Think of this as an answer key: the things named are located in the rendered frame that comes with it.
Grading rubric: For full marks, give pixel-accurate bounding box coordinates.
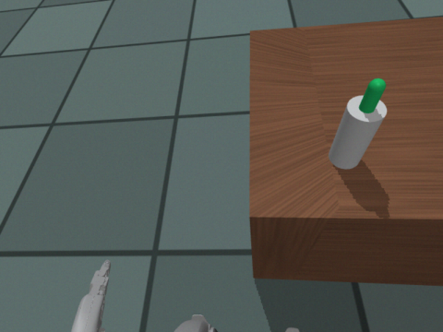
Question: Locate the left robot hand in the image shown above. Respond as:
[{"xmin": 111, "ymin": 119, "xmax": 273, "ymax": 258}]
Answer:
[{"xmin": 71, "ymin": 260, "xmax": 111, "ymax": 332}]

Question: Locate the bottle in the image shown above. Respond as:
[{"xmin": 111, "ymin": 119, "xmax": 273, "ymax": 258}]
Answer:
[{"xmin": 329, "ymin": 78, "xmax": 387, "ymax": 169}]

